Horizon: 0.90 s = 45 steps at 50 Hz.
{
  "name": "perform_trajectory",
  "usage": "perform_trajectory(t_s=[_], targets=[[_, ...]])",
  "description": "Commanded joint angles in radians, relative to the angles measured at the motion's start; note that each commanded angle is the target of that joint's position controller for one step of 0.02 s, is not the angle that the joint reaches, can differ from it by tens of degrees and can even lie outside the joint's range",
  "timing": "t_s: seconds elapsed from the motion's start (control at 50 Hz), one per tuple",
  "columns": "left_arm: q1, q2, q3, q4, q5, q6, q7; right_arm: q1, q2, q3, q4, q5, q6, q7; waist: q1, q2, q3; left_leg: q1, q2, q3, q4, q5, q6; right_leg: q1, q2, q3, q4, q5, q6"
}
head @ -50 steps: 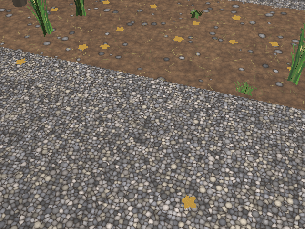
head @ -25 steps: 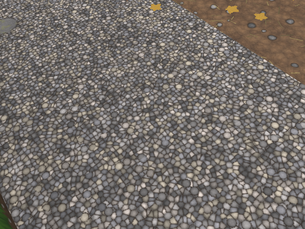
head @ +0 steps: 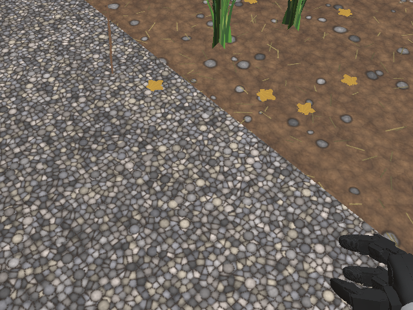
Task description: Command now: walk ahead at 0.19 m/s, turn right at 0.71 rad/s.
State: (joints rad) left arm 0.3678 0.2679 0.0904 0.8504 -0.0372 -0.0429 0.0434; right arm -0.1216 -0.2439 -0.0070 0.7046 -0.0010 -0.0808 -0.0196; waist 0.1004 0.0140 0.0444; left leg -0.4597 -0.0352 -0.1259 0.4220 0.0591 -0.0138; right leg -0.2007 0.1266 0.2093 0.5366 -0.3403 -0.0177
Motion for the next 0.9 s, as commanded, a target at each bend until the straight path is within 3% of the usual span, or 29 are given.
perform_trajectory(t_s=[0.02,0.04,0.06,0.08,0.1,0.14,0.2,0.3,0.36,0.38,0.4,0.42,0.44,0.46,0.48,0.5,0.52,0.56,0.58,0.62,0.7,0.74,0.78,0.8,0.82,0.84,0.86,0.88,0.9], targets=[[-0.054,-0.019,-0.007,-0.126,0.03,0.001,0.002,0.322,-0.185,-0.056,0.04,-0.029,0.013,-0.023,-0.156,0.167,-0.294,0.677,0.332,-0.255,0.032,0.546,0.127,-0.387,0.035,-0.007,0.438,-0.324,0.031],[0.151,0.039,-0.006,-0.141,-0.005,0.002,-0.01,0.292,-0.202,-0.06,0.03,-0.04,0.027,-0.011,-0.055,0.329,-0.435,0.709,0.565,-0.521,-0.003,0.449,0.308,-0.436,-0.028,-0.029,0.642,-0.399,0.04],[0.117,0.127,0.014,-0.121,-0.014,0.023,-0.006,0.187,-0.138,-0.056,-0.008,-0.026,0.037,-0.012,-0.059,0.222,-0.353,0.623,0.5,-0.477,-0.049,0.195,0.323,-0.501,-0.112,-0.078,0.728,-0.303,0.073],[0.014,0.173,0.031,-0.129,-0.011,0.042,0.0,0.154,-0.083,-0.044,-0.018,-0.011,0.042,-0.017,-0.091,0.132,-0.242,0.527,0.405,-0.308,-0.07,0.055,0.276,-0.532,-0.145,-0.113,0.747,-0.223,0.093],[-0.033,0.175,0.039,-0.136,-0.002,0.058,0.007,0.127,-0.087,-0.043,-0.018,-0.011,0.05,-0.02,-0.089,0.075,-0.203,0.445,0.348,-0.226,-0.091,-0.009,0.247,-0.515,-0.171,-0.125,0.752,-0.167,0.106],[-0.08,0.142,0.034,-0.175,0.004,0.072,0.004,0.109,-0.119,-0.055,-0.001,-0.022,0.056,-0.027,-0.077,0.085,-0.133,0.31,0.3,-0.098,-0.129,0.051,0.242,-0.466,-0.198,-0.152,0.702,-0.103,0.115],[-0.135,0.087,0.013,-0.229,0.0,0.063,-0.009,0.148,-0.142,-0.071,0.028,-0.018,0.056,-0.039,-0.089,0.084,-0.168,0.348,0.314,0.003,-0.139,0.197,0.268,-0.439,-0.217,-0.18,0.556,-0.044,0.117],[-0.159,0.116,0.008,-0.257,0.002,0.071,-0.045,0.117,-0.192,-0.093,0.023,-0.001,0.071,-0.034,-0.075,0.123,-0.191,0.295,0.328,0.158,-0.129,0.117,0.224,-0.237,-0.212,-0.235,0.284,0.103,0.071],[-0.165,0.145,0.021,-0.269,0.008,0.088,-0.068,0.143,-0.211,-0.104,0.038,0.027,0.064,-0.018,-0.063,0.112,-0.172,0.313,0.346,0.206,-0.05,0.03,0.163,-0.139,-0.189,-0.271,0.09,0.149,0.017],[-0.148,0.155,0.03,-0.263,0.013,0.091,-0.067,0.165,-0.198,-0.104,0.048,0.035,0.061,-0.013,-0.055,0.086,-0.17,0.288,0.326,0.235,0.02,-0.041,0.119,-0.068,-0.163,-0.276,0.013,0.194,-0.011],[-0.104,0.191,0.047,-0.251,0.02,0.091,-0.056,0.224,-0.165,-0.099,0.073,0.032,0.061,-0.004,-0.047,-0.005,-0.158,0.211,0.273,0.278,0.156,-0.159,0.057,0.037,-0.159,-0.222,-0.071,0.307,-0.053],[-0.053,0.337,0.083,-0.262,0.028,0.088,-0.035,0.261,-0.132,-0.093,0.051,-0.009,0.065,0.006,-0.075,-0.334,-0.136,-0.086,0.149,0.356,0.493,-0.591,-0.044,0.215,-0.399,0.128,-0.118,0.775,-0.165],[-0.086,0.369,0.079,-0.303,0.059,0.067,-0.04,0.183,-0.131,-0.087,-0.004,-0.033,0.063,0.002,-0.058,-0.353,-0.22,-0.281,0.039,0.165,0.697,-0.734,-0.065,0.247,-0.505,0.364,-0.145,0.743,-0.341],[-0.09,0.33,0.075,-0.302,0.06,0.048,-0.051,0.107,-0.173,-0.097,-0.017,-0.01,0.063,-0.003,-0.022,-0.213,-0.23,-0.308,0.039,0.074,0.768,-0.665,-0.037,0.237,-0.461,0.308,-0.177,0.636,-0.328],[-0.126,0.306,0.07,-0.297,0.043,0.036,-0.047,0.109,-0.171,-0.099,-0.019,0.007,0.063,-0.01,-0.058,-0.168,-0.191,-0.319,0.047,0.046,0.748,-0.574,-0.013,0.203,-0.404,0.246,-0.176,0.558,-0.27],[-0.175,0.265,0.059,-0.306,0.021,0.039,-0.038,0.143,-0.174,-0.101,0.006,0.001,0.065,-0.021,-0.086,-0.119,-0.179,-0.305,0.063,0.031,0.716,-0.51,-0.011,0.171,-0.367,0.201,-0.168,0.499,-0.221],[-0.215,0.246,0.051,-0.32,0.011,0.048,-0.028,0.158,-0.181,-0.103,0.011,-0.007,0.067,-0.026,-0.106,-0.132,-0.171,-0.259,0.063,0.025,0.677,-0.467,-0.017,0.111,-0.347,0.176,-0.165,0.493,-0.203],[-0.236,0.228,0.045,-0.34,0.022,0.06,-0.012,0.177,-0.165,-0.1,0.017,-0.006,0.065,-0.02,-0.123,-0.138,-0.192,-0.177,0.024,0.029,0.622,-0.411,-0.032,0.05,-0.303,0.155,-0.156,0.511,-0.193],[-0.219,0.221,0.045,-0.338,0.015,0.063,-0.006,0.187,-0.152,-0.095,0.02,0.0,0.06,-0.012,-0.121,-0.122,-0.223,-0.152,0.014,0.029,0.54,-0.374,-0.034,0.05,-0.282,0.164,-0.176,0.31,-0.19],[-0.193,0.235,0.046,-0.34,0.0,0.056,-0.004,0.149,-0.143,-0.089,0.009,0.015,0.046,0.013,-0.093,-0.157,-0.203,-0.112,-0.003,0.027,0.382,-0.344,-0.033,0.015,-0.277,0.251,-0.251,-0.142,-0.199],[-0.174,0.249,0.045,-0.335,0.004,0.038,-0.011,0.122,-0.162,-0.094,-0.007,0.03,0.002,0.042,-0.085,-0.209,-0.127,-0.006,-0.022,0.017,0.214,-0.392,-0.017,-0.061,-0.271,0.341,-0.27,-0.272,-0.203],[-0.197,0.224,0.033,-0.347,0.003,0.038,-0.017,0.157,-0.164,-0.1,-0.006,0.038,-0.015,0.044,-0.11,-0.209,-0.103,0.124,-0.021,0.03,0.144,-0.371,-0.016,-0.147,-0.246,0.355,-0.251,-0.268,-0.187],[-0.258,0.185,0.014,-0.375,0.004,0.042,-0.022,0.286,-0.166,-0.112,0.026,0.047,-0.024,0.039,-0.191,-0.176,-0.085,0.382,0.011,0.047,0.009,-0.28,0.003,-0.338,-0.193,0.32,-0.164,-0.304,-0.134],[-0.334,0.21,0.031,-0.39,0.083,0.056,-0.059,0.472,-0.216,-0.105,0.068,-0.041,0.014,0.028,-0.269,-0.043,-0.086,0.608,0.082,0.004,-0.045,-0.501,0.032,-0.558,-0.055,0.173,0.009,-0.334,-0.069],[-0.344,0.078,-0.002,-0.443,0.059,0.051,-0.064,0.52,-0.32,-0.123,0.05,-0.073,0.022,0.018,-0.274,0.249,-0.101,0.682,0.382,-0.359,-0.194,-0.81,0.085,-0.711,0.06,-0.02,0.353,-0.299,-0.031],[-0.34,0.113,-0.007,-0.458,0.072,0.048,-0.07,0.404,-0.341,-0.126,0.016,-0.083,0.027,0.014,-0.201,0.182,-0.044,0.562,0.487,-0.595,-0.277,-0.949,0.151,-0.822,-0.03,-0.04,0.516,-0.131,-0.033],[-0.343,0.155,0.002,-0.447,0.083,0.049,-0.081,0.36,-0.278,-0.113,-0.003,-0.063,0.029,0.015,-0.176,0.093,-0.02,0.493,0.474,-0.53,-0.252,-0.915,0.154,-0.803,-0.102,-0.047,0.588,-0.035,-0.033],[-0.313,0.166,0.006,-0.425,0.087,0.05,-0.097,0.341,-0.234,-0.098,-0.005,-0.043,0.029,0.017,-0.151,0.073,-0.024,0.464,0.406,-0.394,-0.24,-0.833,0.12,-0.768,-0.114,-0.052,0.617,0.023,-0.023],[-0.274,0.164,0.006,-0.402,0.088,0.053,-0.115,0.343,-0.218,-0.089,-0.004,-0.033,0.026,0.015,-0.134,0.097,-0.037,0.44,0.345,-0.268,-0.244,-0.742,0.096,-0.722,-0.121,-0.071,0.659,0.069,-0.008]])
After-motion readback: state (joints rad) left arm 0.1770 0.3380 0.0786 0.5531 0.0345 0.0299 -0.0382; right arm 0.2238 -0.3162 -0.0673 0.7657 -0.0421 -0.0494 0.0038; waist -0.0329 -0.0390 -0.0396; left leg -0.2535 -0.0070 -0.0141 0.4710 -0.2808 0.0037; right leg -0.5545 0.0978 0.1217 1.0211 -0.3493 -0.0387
